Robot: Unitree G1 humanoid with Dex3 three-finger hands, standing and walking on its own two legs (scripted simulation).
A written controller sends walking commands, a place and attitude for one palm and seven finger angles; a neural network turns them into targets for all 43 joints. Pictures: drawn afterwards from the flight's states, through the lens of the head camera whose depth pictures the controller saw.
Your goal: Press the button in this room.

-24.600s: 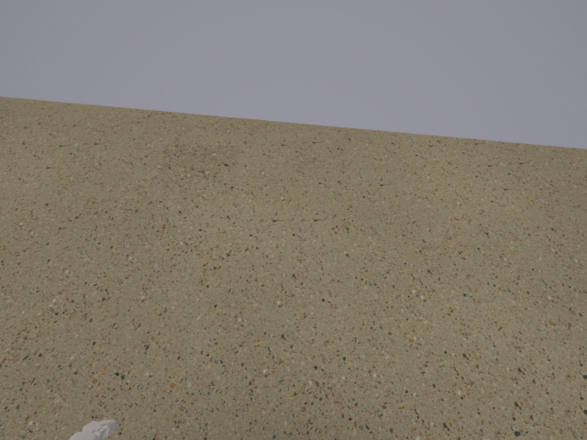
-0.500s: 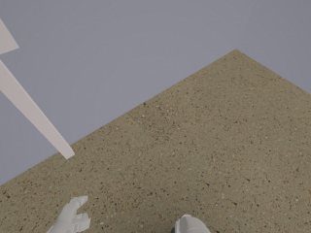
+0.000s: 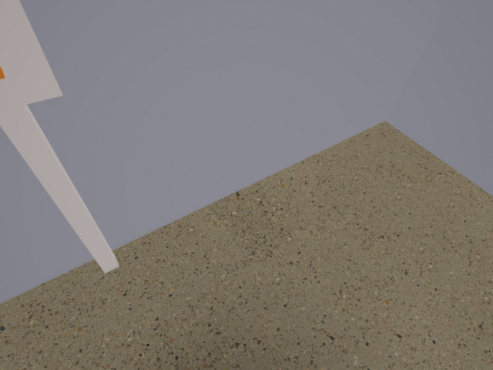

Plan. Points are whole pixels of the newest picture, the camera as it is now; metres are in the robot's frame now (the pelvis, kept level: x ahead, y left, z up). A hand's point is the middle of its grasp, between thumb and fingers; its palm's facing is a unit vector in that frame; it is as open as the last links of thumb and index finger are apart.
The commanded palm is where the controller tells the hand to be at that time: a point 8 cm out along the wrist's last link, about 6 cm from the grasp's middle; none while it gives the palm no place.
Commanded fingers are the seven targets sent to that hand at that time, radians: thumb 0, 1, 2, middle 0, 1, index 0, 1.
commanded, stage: turn to face it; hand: left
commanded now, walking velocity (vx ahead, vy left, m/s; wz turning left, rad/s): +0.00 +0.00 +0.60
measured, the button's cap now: out of the picture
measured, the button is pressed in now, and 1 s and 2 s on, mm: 0 0 0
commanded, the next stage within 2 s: take the last steps up to it in 0.94 s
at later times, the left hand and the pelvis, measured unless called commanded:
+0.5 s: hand out of the picture +0.02 +0.16 -0.13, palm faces +0.28 -0.91 -0.30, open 7.4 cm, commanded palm none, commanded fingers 0.00 0.90 0.90 -0.20 -0.30 -0.20 -0.30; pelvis -0.03 -0.06 +0.01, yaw +17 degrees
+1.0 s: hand out of the picture -0.17 +0.16 -0.16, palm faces +0.56 -0.78 -0.27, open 7.4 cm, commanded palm none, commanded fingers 0.00 0.90 0.90 -0.20 -0.30 -0.20 -0.30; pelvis -0.07 -0.05 +0.01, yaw +32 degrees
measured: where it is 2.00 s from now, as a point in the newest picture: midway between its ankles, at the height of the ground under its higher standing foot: outside the picture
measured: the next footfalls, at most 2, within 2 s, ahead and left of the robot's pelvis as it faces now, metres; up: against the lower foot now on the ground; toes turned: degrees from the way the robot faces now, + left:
right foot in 0.40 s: +0.04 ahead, -0.16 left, +0.00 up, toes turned +13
left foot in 0.82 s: -0.10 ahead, +0.07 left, +0.00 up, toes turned +34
